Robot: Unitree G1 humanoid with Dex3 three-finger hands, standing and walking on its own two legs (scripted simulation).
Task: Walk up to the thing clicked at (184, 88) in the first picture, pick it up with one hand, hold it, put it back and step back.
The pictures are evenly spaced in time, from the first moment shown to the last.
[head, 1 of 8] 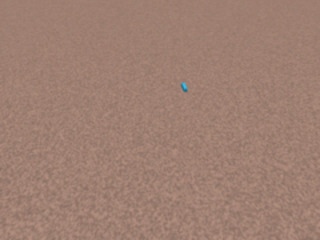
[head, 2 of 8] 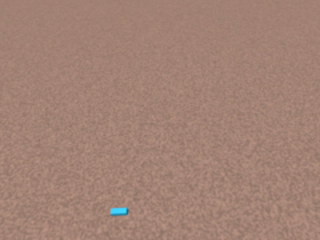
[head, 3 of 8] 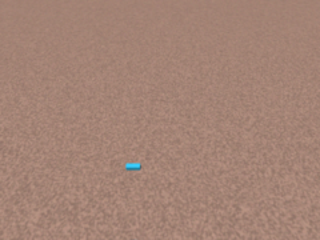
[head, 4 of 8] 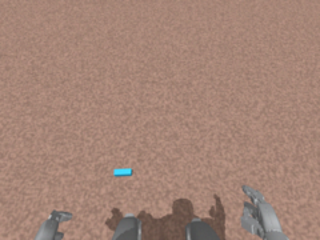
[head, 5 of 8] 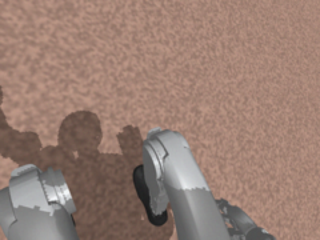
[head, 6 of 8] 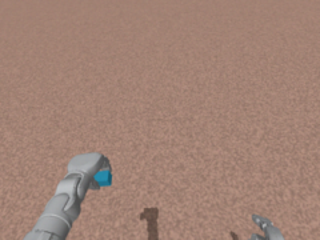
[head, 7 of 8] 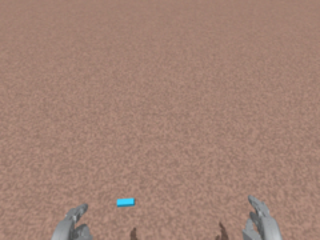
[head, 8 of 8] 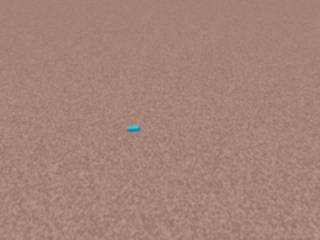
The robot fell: no
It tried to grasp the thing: yes
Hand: left
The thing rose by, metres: 0.69
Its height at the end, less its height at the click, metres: +0.00
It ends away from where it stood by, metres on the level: 0.02
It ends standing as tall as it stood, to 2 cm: yes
